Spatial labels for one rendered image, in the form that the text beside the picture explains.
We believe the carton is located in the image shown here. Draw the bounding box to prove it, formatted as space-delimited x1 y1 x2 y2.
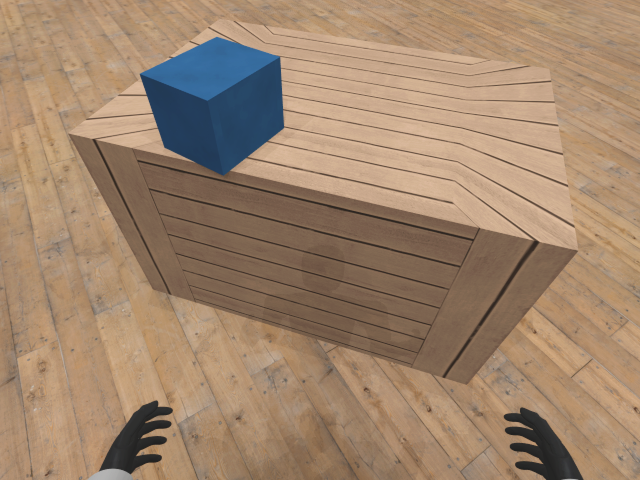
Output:
140 37 284 176

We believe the robot left hand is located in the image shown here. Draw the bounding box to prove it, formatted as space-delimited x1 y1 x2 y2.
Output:
99 400 173 474

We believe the robot right hand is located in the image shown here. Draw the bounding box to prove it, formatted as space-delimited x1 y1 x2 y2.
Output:
504 407 584 480

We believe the pedestal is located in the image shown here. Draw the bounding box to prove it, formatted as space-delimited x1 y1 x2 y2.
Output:
68 19 578 385

